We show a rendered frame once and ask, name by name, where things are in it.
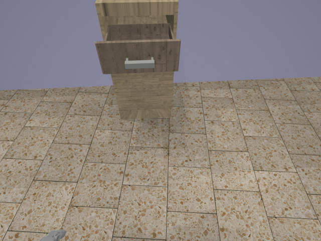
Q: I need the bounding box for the cabinet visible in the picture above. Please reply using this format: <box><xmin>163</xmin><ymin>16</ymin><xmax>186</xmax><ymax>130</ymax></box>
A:
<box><xmin>95</xmin><ymin>0</ymin><xmax>179</xmax><ymax>119</ymax></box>

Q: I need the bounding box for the handle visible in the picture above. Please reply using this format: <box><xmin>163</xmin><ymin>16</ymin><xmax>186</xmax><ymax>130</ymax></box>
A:
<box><xmin>125</xmin><ymin>57</ymin><xmax>154</xmax><ymax>69</ymax></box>

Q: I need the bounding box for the left robot hand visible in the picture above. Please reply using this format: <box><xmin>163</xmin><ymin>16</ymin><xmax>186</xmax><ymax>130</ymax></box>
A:
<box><xmin>40</xmin><ymin>229</ymin><xmax>66</xmax><ymax>241</ymax></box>

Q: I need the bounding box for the drawer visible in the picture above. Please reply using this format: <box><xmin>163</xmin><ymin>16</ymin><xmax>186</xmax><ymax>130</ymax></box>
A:
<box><xmin>95</xmin><ymin>23</ymin><xmax>181</xmax><ymax>74</ymax></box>

